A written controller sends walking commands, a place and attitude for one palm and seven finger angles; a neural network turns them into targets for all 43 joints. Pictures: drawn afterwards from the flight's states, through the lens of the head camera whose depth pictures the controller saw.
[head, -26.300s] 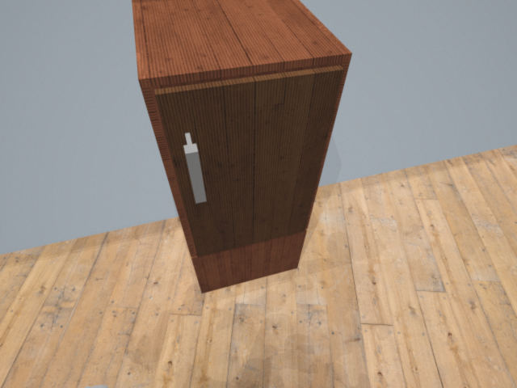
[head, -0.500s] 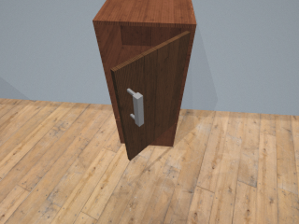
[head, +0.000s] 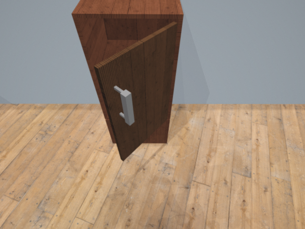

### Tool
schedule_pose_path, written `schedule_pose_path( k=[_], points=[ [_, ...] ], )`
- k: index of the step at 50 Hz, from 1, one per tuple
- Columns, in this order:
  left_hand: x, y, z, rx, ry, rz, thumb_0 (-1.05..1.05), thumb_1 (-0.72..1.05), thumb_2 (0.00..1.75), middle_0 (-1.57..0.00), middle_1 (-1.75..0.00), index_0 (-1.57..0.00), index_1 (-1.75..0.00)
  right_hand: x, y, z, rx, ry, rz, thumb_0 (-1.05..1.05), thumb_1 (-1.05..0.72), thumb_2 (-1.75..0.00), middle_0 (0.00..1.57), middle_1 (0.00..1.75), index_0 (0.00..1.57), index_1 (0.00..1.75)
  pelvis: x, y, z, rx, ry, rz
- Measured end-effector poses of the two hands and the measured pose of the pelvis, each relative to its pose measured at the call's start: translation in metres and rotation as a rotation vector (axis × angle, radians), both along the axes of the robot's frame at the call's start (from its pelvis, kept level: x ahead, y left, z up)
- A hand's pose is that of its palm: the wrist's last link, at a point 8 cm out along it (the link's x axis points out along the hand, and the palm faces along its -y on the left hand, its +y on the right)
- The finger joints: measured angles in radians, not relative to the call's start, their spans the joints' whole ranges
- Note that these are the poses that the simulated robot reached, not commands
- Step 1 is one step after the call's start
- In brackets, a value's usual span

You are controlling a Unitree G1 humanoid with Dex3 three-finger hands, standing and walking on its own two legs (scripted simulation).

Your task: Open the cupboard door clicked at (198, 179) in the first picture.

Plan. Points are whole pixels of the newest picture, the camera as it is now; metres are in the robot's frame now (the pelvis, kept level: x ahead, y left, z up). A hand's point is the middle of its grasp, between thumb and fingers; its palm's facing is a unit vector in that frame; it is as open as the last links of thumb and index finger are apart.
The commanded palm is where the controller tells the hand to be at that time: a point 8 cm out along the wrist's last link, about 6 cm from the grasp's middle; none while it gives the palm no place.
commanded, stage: walk to a spot facing it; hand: left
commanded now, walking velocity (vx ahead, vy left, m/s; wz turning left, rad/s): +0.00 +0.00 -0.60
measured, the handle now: (123, 105) +0.50 +0.14 -0.01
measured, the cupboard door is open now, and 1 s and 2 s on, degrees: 48 48 48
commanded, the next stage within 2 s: none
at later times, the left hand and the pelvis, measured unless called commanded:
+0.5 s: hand out of the picture +0.10 +0.15 -0.16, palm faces -0.22 -0.93 -0.29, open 7.4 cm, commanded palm none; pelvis -0.01 -0.04 +0.00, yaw -17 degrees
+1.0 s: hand (133, 208) +0.21 +0.08 -0.16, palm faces -0.53 -0.80 -0.28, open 7.4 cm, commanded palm none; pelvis +0.00 -0.05 -0.02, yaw -35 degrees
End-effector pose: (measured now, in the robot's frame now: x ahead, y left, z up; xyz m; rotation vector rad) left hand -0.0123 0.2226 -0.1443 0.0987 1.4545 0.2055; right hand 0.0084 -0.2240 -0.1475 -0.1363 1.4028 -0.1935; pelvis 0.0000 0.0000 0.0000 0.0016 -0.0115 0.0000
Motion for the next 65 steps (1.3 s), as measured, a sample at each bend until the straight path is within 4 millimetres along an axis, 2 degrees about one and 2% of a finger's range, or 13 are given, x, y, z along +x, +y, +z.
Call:
schedule_pose_path(
  k=[8, 13, 16, 25, 30, 34, 37, 41, 46, 49, 52, 57, 65],
  points=[
    [0.050, 0.021, 0.003, 0.042, -0.071, -0.105, 0.01, 0.90, 0.90, -0.20, -0.30, -0.20, -0.30, -0.008, -0.014, 0.001, -0.037, -0.062, -0.060, 0.01, -0.91, -0.89, 0.20, 0.29, 0.20, 0.30, -0.007, 0.001, -0.004, 0.020, 0.016, -0.090],
    [0.095, 0.013, 0.018, 0.083, -0.170, -0.190, 0.01, 0.91, 0.90, -0.20, -0.30, -0.19, -0.30, -0.018, -0.032, -0.007, -0.019, -0.067, -0.088, 0.01, -0.91, -0.89, 0.20, 0.29, 0.21, 0.30, -0.009, -0.014, -0.005, 0.015, 0.015, -0.145],
    [0.114, 0.004, 0.016, 0.116, -0.225, -0.243, 0.01, 0.90, 0.90, -0.20, -0.30, -0.19, -0.30, -0.020, -0.050, -0.019, -0.010, -0.078, -0.127, 0.01, -0.91, -0.89, 0.20, 0.30, 0.21, 0.30, -0.010, -0.028, -0.016, 0.031, 0.020, -0.177],
    [0.119, -0.026, 0.023, 0.089, -0.168, -0.347, 0.01, 0.90, 0.90, -0.20, -0.30, -0.20, -0.30, 0.010, -0.082, 0.010, -0.058, -0.206, -0.219, 0.01, -0.91, -0.89, 0.20, 0.29, 0.20, 0.30, -0.010, -0.037, 0.002, 0.040, 0.026, -0.293],
    [0.125, -0.034, 0.017, 0.045, -0.141, -0.391, 0.01, 0.90, 0.90, -0.20, -0.30, -0.20, -0.30, 0.024, -0.083, 0.025, -0.087, -0.273, -0.255, 0.01, -0.91, -0.89, 0.20, 0.29, 0.20, 0.30, -0.004, -0.033, 0.004, 0.036, 0.036, -0.356],
    [0.139, -0.031, 0.005, 0.016, -0.134, -0.421, 0.01, 0.90, 0.90, -0.20, -0.30, -0.20, -0.30, 0.024, -0.076, 0.030, -0.122, -0.306, -0.283, 0.01, -0.91, -0.89, 0.20, 0.29, 0.20, 0.30, 0.004, -0.025, -0.001, 0.018, 0.049, -0.401],
    [0.157, -0.031, -0.003, 0.000, -0.144, -0.462, 0.01, 0.90, 0.90, -0.20, -0.30, -0.20, -0.30, 0.010, -0.070, 0.028, -0.147, -0.291, -0.293, 0.01, -0.91, -0.89, 0.20, 0.29, 0.20, 0.30, 0.006, -0.022, -0.006, 0.006, 0.050, -0.432],
    [0.185, -0.042, 0.005, -0.007, -0.184, -0.518, 0.01, 0.90, 0.90, -0.20, -0.30, -0.20, -0.30, -0.026, -0.060, 0.030, -0.137, -0.212, -0.326, 0.01, -0.91, -0.89, 0.20, 0.29, 0.21, 0.30, 0.005, -0.027, 0.000, -0.004, 0.040, -0.475],
    [0.218, -0.074, 0.016, -0.004, -0.236, -0.635, 0.01, 0.90, 0.90, -0.20, -0.30, -0.19, -0.30, -0.079, -0.059, 0.018, -0.108, -0.137, -0.437, 0.01, -0.91, -0.89, 0.20, 0.30, 0.21, 0.30, 0.002, -0.039, -0.001, -0.017, 0.030, -0.550],
    [0.235, -0.096, 0.014, 0.018, -0.283, -0.713, 0.01, 0.90, 0.90, -0.20, -0.30, -0.19, -0.30, -0.111, -0.066, 0.000, -0.092, -0.106, -0.519, 0.01, -0.91, -0.89, 0.20, 0.30, 0.21, 0.30, -0.001, -0.052, -0.015, 0.008, 0.023, -0.595],
    [0.240, -0.112, 0.017, 0.034, -0.293, -0.753, 0.01, 0.90, 0.90, -0.20, -0.30, -0.20, -0.30, -0.135, -0.071, -0.005, -0.090, -0.055, -0.579, 0.01, -0.91, -0.89, 0.20, 0.30, 0.21, 0.30, -0.004, -0.056, -0.015, 0.005, 0.015, -0.621],
    [0.240, -0.132, 0.020, 0.022, -0.265, -0.803, 0.01, 0.90, 0.90, -0.20, -0.30, -0.20, -0.30, -0.144, -0.077, 0.010, -0.111, -0.061, -0.642, 0.01, -0.91, -0.89, 0.20, 0.29, 0.20, 0.30, -0.003, -0.059, -0.004, 0.024, 0.019, -0.679],
    [0.252, -0.150, 0.001, -0.053, -0.213, -0.872, 0.01, 0.90, 0.90, -0.20, -0.30, -0.20, -0.30, -0.126, -0.065, 0.022, -0.169, -0.156, -0.714, 0.01, -0.91, -0.89, 0.20, 0.29, 0.20, 0.30, 0.015, -0.055, -0.007, 0.008, 0.050, -0.781]
  ],
)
